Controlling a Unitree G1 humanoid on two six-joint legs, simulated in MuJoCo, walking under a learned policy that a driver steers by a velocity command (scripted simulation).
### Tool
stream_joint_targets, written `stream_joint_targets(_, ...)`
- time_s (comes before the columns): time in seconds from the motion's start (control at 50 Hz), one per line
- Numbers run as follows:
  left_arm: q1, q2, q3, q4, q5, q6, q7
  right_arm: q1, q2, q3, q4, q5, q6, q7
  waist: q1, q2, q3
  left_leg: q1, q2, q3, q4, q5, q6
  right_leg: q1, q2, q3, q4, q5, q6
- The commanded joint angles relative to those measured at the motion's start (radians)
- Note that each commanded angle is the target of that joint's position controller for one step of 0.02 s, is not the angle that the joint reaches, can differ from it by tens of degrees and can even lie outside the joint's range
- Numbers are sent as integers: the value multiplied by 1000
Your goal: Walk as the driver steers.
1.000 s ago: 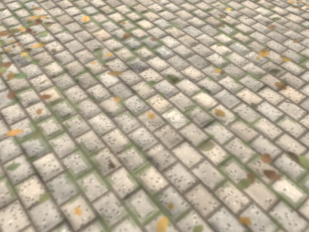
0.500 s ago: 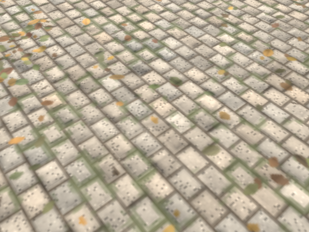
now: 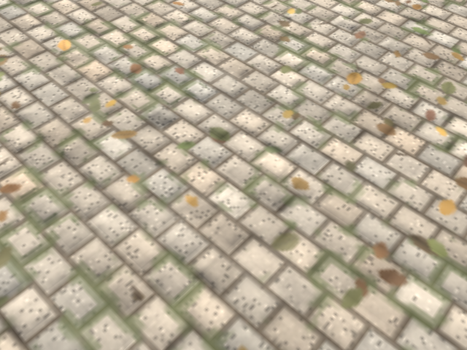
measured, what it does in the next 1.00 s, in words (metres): walks ahead, turning right: right foot, then left foot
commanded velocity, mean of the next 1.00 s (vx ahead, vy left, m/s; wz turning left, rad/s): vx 0.48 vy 0.00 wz -0.36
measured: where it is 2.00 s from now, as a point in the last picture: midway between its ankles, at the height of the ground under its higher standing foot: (276, 186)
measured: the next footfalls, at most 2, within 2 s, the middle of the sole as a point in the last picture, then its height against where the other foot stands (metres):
right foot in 0.18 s outside the picture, level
left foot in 0.68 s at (234, 319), level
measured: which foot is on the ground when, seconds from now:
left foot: down 0.00-0.16, up 0.18-0.66, down 0.68-1.00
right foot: up 0.00-0.16, down 0.18-0.70, up 0.72-1.00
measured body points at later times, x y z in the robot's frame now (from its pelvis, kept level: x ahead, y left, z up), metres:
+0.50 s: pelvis +0.26 -0.06 +0.01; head +0.28 -0.08 +0.46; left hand +0.37 +0.19 -0.11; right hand +0.39 -0.37 -0.07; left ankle +0.49 +0.09 -0.66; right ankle +0.22 -0.11 -0.73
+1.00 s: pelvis +0.53 -0.11 +0.01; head +0.56 -0.12 +0.46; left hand +0.82 +0.03 -0.07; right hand +0.43 -0.37 -0.11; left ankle +0.55 +0.00 -0.73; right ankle +0.60 -0.31 -0.69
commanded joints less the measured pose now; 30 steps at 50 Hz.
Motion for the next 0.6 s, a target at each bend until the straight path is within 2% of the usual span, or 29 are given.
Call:
stream_joint_targets(0.02, -209, -37, -25, -136, 18, 0, -23, -73, -134, -11, -74, -5, -14, -16, 1, 121, 154, -190, 180, -14, -215, 496, 102, 20, -24, -85, -246, 194, 21)
stream_joint_targets(0.04, -236, -35, -28, -156, 22, 5, -26, -40, -168, -20, -66, 3, -18, -21, -5, 126, 152, -204, 200, -5, -236, 539, 111, 86, -15, -111, -286, 201, 14)
stream_joint_targets(0.06, -243, -17, -24, -172, 22, 10, -28, -23, -188, -26, -58, 11, -20, -22, 6, 128, 150, -171, 215, 12, -217, 640, 110, 111, -10, -117, -322, 194, -3)
stream_joint_targets(0.1, -226, 29, -8, -193, 22, 14, -32, -17, -207, -33, -59, 22, -18, -26, 45, 144, 106, -65, 239, 53, -97, 994, 93, 162, 30, -148, -376, 160, -50)
stream_joint_targets(0.12, -176, 57, 6, -190, 22, 17, -34, -23, -218, -38, -66, 24, -11, -29, 80, 164, 60, -25, 250, 70, 2, 1170, 82, 222, 57, -166, -382, 138, -72)
stream_joint_targets(0.14, -74, 98, 28, -172, 19, 22, -37, -36, -233, -43, -77, 21, -2, -31, 137, 181, -7, -14, 255, 77, 147, 1280, 70, 341, 81, -166, -399, 133, -97)
stream_joint_targets(0.16, 71, 147, 58, -133, 16, 32, -33, -58, -237, -44, -94, 20, 3, -29, 210, 172, -86, -79, 234, 82, 337, 1262, 52, 547, 101, -149, -455, 171, -129)
stream_joint_targets(0.18, 207, 201, 88, -102, 12, 47, -16, -69, -232, -41, -117, 10, -3, -26, 270, 107, -141, -319, 187, 73, 619, 969, 21, 817, 27, 18, -483, 119, -166)
stream_joint_targets(0.2, 203, 275, 88, -115, 19, 43, -6, 40, -57, 5, -168, -6, -26, -2, 127, -195, -272, -693, -21, 4, 1043, -91, -22, 1079, -285, 624, -601, -87, -359)
stream_joint_targets(0.22, 239, 222, 70, -116, 30, 29, -4, -81, -116, -7, -202, 31, -71, 12, 191, -134, -337, -778, -42, -214, 1175, -137, 7, 1056, -328, 852, -798, -216, -377)
stream_joint_targets(0.24, 179, 178, 58, -113, 34, 9, -3, -179, -169, -26, -247, 68, -89, 13, 171, -95, -155, -873, 7, -210, 1151, -42, 34, 925, -300, 715, -837, -177, -322)
stream_joint_targets(0.26, 90, 146, 46, -135, 30, -8, -8, -199, -182, -29, -255, 60, -96, 4, 115, 13, -68, -826, 56, -204, 1064, 50, 44, 749, -254, 586, -850, -73, -285)
stream_joint_targets(0.28, 18, 122, 38, -157, 36, -18, -14, -191, -188, -41, -244, 40, -90, -7, 66, 58, -27, -753, 84, -198, 991, 88, 38, 604, -208, 490, -862, 23, -259)
stream_joint_targets(0.3, -18, 111, 32, -174, 46, -21, -12, -154, -187, -48, -245, 28, -74, -10, 23, 43, -21, -678, 111, -212, 942, 109, 31, 508, -173, 420, -877, 73, -247)
stream_joint_targets(0.34, -16, 112, 29, -178, 37, -20, -2, -153, -172, -55, -267, 15, -46, -14, -4, 8, 3, -632, 128, -195, 840, 118, 4, 396, -142, 351, -902, 104, -242)
stream_joint_targets(0.38, 32, 138, 33, -174, 36, -20, 16, -238, -165, -56, -310, -6, -31, -20, 12, -6, 31, -651, 119, -165, 723, 208, -33, 323, -117, 298, -919, 127, -241)
stream_joint_targets(0.4, 60, 153, 36, -173, 38, -19, 25, -294, -163, -56, -335, -10, -28, -23, 29, -12, 44, -673, 109, -157, 645, 273, -47, 312, -104, 288, -920, 131, -233)
stream_joint_targets(0.44, 114, 165, 40, -169, 37, -14, 37, -388, -148, -51, -370, -9, -30, -22, 64, -23, 49, -677, 80, -155, 477, 414, -57, 318, -78, 268, -899, 152, -201)
stream_joint_targets(0.5, 178, 167, 42, -161, 24, -3, 45, -501, -121, -37, -409, 1, -41, -4, 112, -38, 33, -615, 25, -141, 277, 535, -56, 346, -59, 261, -862, 152, -164)
stream_joint_targets(0.56, 234, 156, 41, -149, 16, 7, 48, -566, -140, -35, -445, 16, -50, 15, 136, -47, 17, -621, 3, -165, 192, 514, -47, 459, -89, 332, -790, 144, -158)
stream_joint_targets(0.6, 254, 156, 41, -150, 18, 16, 53, -585, -162, -39, -463, 19, -61, 28, 132, -53, 3, -614, -15, -177, 137, 442, -33, 546, -113, 393, -718, 171, -153)
Velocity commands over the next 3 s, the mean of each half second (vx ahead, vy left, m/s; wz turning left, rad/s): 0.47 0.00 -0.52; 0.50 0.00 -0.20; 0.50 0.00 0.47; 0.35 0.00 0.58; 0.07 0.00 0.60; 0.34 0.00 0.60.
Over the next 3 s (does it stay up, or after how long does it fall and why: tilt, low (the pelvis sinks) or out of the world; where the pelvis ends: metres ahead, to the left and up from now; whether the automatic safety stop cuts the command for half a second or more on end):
stays up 1.21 -0.07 0.00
